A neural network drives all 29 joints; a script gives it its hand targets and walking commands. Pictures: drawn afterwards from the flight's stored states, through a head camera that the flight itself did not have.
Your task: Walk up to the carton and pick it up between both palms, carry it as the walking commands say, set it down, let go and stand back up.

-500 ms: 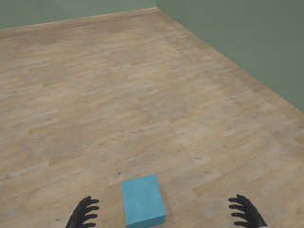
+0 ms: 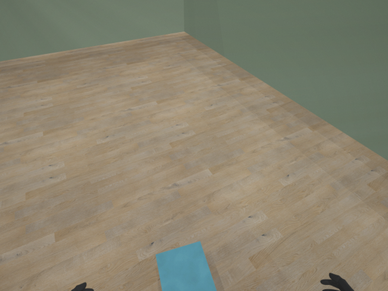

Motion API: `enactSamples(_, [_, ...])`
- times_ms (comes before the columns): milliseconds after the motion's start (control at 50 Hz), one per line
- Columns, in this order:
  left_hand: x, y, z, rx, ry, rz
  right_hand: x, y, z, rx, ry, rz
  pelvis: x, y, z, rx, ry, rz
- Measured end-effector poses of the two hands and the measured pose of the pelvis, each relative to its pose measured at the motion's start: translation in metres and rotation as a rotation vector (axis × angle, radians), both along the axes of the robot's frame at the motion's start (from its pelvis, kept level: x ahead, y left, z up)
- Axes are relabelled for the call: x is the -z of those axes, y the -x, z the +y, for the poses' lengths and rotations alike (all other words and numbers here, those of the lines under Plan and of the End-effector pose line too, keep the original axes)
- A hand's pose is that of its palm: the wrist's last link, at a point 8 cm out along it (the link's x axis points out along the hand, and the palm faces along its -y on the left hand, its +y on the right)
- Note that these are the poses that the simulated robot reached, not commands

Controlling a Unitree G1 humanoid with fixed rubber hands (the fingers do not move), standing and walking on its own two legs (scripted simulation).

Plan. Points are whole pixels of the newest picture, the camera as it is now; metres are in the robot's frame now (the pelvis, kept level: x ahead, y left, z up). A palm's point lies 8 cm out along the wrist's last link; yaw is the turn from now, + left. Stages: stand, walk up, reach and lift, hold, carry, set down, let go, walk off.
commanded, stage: stand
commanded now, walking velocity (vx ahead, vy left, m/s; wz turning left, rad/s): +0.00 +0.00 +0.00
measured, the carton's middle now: (185, 281) +0.37 +0.06 -0.67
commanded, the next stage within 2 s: none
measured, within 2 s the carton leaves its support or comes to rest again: neither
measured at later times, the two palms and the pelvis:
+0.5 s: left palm out of the picture +0.09 +0.27 -0.09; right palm out of the picture +0.10 -0.31 -0.08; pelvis -0.01 -0.02 +0.01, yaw +1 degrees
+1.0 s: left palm out of the picture +0.04 +0.27 -0.10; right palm out of the picture +0.04 -0.33 -0.09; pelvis -0.03 -0.03 +0.01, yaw +0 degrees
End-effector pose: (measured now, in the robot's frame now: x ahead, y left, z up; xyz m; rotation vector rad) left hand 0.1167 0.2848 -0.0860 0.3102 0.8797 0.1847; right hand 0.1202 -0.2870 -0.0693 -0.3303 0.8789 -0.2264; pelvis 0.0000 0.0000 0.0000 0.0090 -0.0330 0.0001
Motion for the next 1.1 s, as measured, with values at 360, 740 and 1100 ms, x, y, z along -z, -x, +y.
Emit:
enactSamples(360, [0.004, 0.007, -0.013, 0.003, -0.012, 0.031, 0.004, 0.005, -0.017, 0.012, -0.004, 0.037, -0.004, 0.000, -0.016, -0.004, 0.006, 0.002])
enactSamples(740, [0.011, 0.059, -0.016, -0.006, -0.013, 0.128, 0.016, 0.059, -0.036, 0.036, 0.000, 0.155, -0.007, 0.026, -0.023, -0.006, 0.011, -0.027])
enactSamples(1100, [0.012, 0.076, -0.008, -0.027, -0.033, 0.187, 0.022, 0.079, -0.041, 0.043, -0.004, 0.224, -0.010, 0.034, -0.026, -0.007, 0.010, -0.033])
